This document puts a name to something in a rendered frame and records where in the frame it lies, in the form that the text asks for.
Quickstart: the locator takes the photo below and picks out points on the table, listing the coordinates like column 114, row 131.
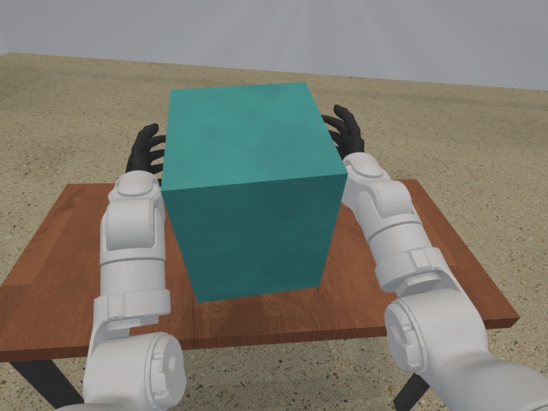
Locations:
column 47, row 299

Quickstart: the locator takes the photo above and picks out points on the robot left upper arm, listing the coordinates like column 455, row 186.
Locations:
column 136, row 373

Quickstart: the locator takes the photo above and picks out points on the left robot hand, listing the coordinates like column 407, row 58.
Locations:
column 141, row 157

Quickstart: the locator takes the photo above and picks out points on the right robot hand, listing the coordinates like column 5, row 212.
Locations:
column 349, row 140

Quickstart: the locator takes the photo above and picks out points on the robot left forearm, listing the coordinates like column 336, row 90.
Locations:
column 132, row 255

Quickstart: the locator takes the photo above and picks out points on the carton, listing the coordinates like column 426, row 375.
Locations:
column 252, row 182

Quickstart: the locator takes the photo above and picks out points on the robot right forearm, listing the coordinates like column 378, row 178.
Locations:
column 407, row 264

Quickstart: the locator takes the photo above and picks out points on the robot right upper arm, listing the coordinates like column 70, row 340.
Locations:
column 439, row 336

